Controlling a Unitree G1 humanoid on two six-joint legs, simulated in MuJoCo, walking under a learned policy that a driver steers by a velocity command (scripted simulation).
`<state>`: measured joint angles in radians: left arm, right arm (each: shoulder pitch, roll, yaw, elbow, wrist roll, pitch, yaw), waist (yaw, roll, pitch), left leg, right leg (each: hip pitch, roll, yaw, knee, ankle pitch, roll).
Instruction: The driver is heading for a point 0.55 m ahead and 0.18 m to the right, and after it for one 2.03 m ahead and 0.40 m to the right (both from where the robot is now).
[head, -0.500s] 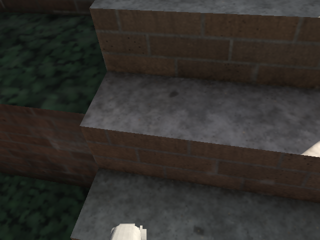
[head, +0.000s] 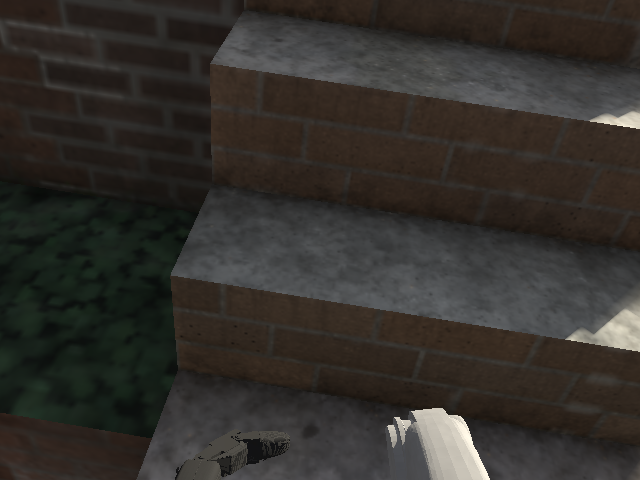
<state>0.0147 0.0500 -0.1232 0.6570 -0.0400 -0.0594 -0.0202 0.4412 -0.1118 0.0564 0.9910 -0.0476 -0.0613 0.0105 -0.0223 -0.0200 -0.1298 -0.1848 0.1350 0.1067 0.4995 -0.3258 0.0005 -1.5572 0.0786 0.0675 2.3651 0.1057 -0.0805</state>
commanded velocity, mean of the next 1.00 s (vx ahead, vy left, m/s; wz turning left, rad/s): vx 0.47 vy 0.00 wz -0.01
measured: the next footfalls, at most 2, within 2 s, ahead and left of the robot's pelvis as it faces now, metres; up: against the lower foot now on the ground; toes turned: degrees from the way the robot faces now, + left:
right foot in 0.24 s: +0.24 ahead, -0.13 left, +0.23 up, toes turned -3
left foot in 0.68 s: +0.07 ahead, +0.12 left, +0.17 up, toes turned +5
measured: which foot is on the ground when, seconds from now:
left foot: down 0.00-0.24, up 0.26-0.66, down 0.68-0.86, up 0.88-0.98, down 1.00-1.00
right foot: up 0.00-0.22, down 0.24-0.72, up 0.74-0.92, down 0.94-1.00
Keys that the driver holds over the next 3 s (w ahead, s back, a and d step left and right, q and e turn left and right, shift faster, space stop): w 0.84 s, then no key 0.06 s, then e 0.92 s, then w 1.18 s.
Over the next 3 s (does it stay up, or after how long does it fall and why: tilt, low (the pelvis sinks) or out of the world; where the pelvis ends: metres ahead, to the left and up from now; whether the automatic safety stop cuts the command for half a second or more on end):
stays up -0.21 -0.06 -0.22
